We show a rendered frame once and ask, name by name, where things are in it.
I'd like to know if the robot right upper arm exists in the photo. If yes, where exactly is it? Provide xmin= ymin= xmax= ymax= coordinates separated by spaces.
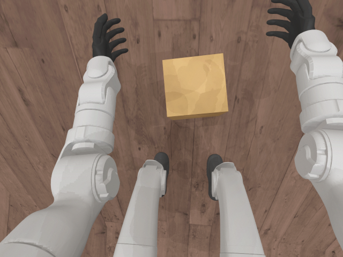
xmin=294 ymin=129 xmax=343 ymax=250

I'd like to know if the carton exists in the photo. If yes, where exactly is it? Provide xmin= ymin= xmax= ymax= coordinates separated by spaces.
xmin=162 ymin=53 xmax=228 ymax=120

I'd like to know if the left robot hand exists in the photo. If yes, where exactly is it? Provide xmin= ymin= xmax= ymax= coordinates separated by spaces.
xmin=92 ymin=13 xmax=128 ymax=62

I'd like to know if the left robot thigh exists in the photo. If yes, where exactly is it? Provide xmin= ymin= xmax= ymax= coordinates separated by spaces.
xmin=113 ymin=165 xmax=167 ymax=257

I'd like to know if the robot left upper arm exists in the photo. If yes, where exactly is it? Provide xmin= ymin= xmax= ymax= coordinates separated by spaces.
xmin=0 ymin=153 xmax=120 ymax=257

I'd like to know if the left robot forearm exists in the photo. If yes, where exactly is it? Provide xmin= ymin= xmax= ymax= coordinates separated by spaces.
xmin=51 ymin=56 xmax=121 ymax=194

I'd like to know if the right robot hand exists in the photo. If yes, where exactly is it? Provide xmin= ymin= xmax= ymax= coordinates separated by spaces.
xmin=266 ymin=0 xmax=315 ymax=49

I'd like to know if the robot right foot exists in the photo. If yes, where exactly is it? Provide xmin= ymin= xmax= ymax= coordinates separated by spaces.
xmin=207 ymin=154 xmax=223 ymax=201

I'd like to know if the right robot forearm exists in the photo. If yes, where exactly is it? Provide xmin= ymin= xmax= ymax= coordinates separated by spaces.
xmin=290 ymin=29 xmax=343 ymax=134

